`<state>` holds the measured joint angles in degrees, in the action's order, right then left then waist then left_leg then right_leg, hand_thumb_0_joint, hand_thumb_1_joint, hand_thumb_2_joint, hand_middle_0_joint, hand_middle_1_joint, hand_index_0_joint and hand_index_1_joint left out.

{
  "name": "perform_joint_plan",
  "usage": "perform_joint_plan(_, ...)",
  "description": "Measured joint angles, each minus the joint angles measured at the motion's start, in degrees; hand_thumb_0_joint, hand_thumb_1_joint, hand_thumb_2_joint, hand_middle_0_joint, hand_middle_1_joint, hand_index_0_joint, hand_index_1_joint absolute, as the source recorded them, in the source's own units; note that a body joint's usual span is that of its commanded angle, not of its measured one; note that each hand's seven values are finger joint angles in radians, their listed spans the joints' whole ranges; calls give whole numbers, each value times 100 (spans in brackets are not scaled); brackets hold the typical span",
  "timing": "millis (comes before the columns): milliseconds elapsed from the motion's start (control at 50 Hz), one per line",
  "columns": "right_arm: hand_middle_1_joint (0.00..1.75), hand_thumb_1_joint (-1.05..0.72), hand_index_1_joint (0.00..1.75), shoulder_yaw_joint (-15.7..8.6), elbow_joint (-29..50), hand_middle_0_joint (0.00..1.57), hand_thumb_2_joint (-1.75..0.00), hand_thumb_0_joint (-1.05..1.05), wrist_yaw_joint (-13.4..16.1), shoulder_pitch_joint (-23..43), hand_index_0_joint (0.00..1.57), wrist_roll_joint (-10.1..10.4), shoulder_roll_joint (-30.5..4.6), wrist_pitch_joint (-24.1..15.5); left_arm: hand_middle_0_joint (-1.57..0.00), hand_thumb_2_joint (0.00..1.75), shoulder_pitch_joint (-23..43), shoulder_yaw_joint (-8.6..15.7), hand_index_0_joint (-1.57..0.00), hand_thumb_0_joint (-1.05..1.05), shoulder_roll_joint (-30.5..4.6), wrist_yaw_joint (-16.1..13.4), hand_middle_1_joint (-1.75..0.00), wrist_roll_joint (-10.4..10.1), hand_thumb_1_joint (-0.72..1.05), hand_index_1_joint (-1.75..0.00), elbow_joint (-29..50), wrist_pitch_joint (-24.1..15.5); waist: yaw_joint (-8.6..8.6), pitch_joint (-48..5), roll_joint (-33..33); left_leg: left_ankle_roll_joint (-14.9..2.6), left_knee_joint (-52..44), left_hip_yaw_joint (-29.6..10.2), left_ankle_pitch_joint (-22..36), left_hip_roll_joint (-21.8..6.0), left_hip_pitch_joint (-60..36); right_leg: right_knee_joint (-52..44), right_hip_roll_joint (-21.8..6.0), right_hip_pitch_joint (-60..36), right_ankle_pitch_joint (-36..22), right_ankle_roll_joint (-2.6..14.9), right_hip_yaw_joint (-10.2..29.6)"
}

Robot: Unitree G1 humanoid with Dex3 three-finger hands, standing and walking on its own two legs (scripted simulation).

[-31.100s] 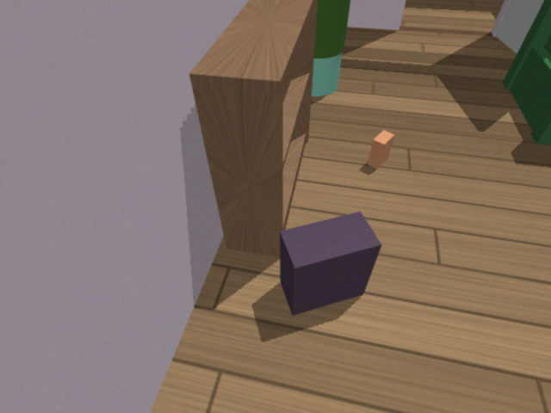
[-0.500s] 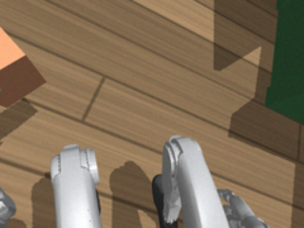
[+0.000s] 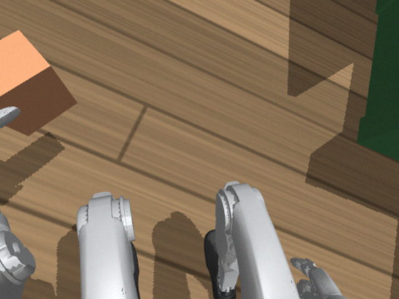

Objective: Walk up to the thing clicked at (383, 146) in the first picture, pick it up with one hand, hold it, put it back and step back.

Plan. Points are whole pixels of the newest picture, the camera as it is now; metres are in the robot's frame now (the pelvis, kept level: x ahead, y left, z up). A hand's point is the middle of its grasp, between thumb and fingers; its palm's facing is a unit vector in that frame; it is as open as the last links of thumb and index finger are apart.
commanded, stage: settle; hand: left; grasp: from above
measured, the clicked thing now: (24, 91) +0.50 +0.31 -0.07
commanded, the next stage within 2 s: lift in 0.48 s
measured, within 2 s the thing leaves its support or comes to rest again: neither
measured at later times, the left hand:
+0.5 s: hand out of the picture +0.48 +0.35 +0.00, palm faces +0.48 -0.88 -0.07, open 10.4 cm
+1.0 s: hand out of the picture +0.46 +0.34 +0.06, palm faces +0.45 -0.89 -0.05, open 10.4 cm
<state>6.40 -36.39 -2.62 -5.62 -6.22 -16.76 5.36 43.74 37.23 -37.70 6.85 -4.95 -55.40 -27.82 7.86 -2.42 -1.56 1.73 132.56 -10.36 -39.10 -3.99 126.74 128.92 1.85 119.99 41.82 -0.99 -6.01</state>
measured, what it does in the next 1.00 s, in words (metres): rises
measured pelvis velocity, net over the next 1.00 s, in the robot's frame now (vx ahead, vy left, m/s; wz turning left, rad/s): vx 0.00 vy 0.00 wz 0.04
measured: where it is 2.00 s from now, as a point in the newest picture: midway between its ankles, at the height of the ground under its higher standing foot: (176, 287)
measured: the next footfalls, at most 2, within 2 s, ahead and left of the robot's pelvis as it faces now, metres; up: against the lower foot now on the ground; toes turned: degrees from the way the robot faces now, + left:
none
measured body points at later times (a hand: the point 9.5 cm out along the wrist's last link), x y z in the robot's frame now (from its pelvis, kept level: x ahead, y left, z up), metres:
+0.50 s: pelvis +0.00 +0.00 +0.01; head +0.22 +0.07 +0.40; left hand +0.45 +0.40 +0.00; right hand +0.11 -0.27 -0.10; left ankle +0.08 +0.14 -0.33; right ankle +0.09 -0.12 -0.33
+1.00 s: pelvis +0.00 +0.00 +0.05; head +0.21 +0.06 +0.44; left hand +0.43 +0.39 +0.06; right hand +0.12 -0.26 -0.07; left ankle +0.08 +0.14 -0.33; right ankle +0.09 -0.12 -0.33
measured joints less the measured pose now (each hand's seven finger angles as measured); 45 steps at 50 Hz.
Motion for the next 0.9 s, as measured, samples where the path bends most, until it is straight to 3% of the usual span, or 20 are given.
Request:
perform_joint_plan(560,30,-90,30,-143,-90,20,-89,0,17,-91,20,3,77,-45,-77,90,209,-172,-87,-4,195,-267,-122,193,-61,-123,-179,-43,38,-137,75,-21,-343,150,62,3,-193,-268,-39,-145,-34,6,102)
perform_joint_plan(720,30,-91,30,-172,-98,20,-90,0,17,-121,20,31,86,-46,-77,90,210,-142,-87,-4,284,-247,-122,150,-61,-124,-127,-49,39,-181,96,-13,-412,173,41,2,-258,-317,-45,-193,-7,15,117)
perform_joint_plan(900,30,-93,30,-336,-82,20,-90,0,65,-201,20,160,116,-41,-78,89,-20,-217,-87,-3,451,-7,-121,41,-61,-123,264,117,-43,-337,148,-24,-679,255,32,-11,-514,-556,-57,-419,2,18,168)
